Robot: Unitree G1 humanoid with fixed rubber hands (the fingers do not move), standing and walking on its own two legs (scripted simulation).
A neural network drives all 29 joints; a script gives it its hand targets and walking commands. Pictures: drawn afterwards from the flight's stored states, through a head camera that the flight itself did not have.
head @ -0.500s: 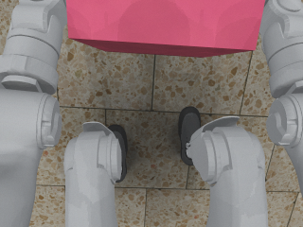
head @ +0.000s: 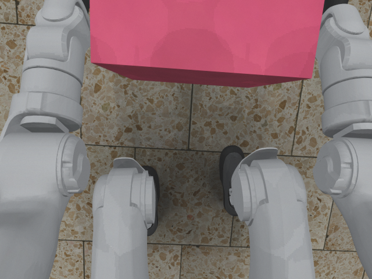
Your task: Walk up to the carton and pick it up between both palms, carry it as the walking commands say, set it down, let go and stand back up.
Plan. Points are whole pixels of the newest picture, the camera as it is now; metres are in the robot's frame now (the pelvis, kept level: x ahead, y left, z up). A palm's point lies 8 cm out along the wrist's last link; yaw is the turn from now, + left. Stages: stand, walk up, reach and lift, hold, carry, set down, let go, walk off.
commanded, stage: reach and lift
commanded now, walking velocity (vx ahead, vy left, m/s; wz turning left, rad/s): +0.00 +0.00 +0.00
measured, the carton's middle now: (200, 14) +0.56 -0.05 -0.21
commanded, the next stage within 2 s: none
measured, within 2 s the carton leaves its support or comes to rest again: neither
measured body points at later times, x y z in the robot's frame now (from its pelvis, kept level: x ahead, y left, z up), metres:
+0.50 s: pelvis +0.01 +0.00 +0.04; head +0.35 -0.01 +0.33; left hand +0.58 +0.14 -0.08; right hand +0.54 -0.25 -0.08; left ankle +0.09 +0.12 -0.35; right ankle +0.13 -0.14 -0.35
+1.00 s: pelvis +0.01 +0.00 +0.10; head +0.32 -0.01 +0.42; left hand +0.56 +0.14 +0.00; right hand +0.52 -0.25 +0.00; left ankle +0.09 +0.12 -0.35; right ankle +0.13 -0.14 -0.35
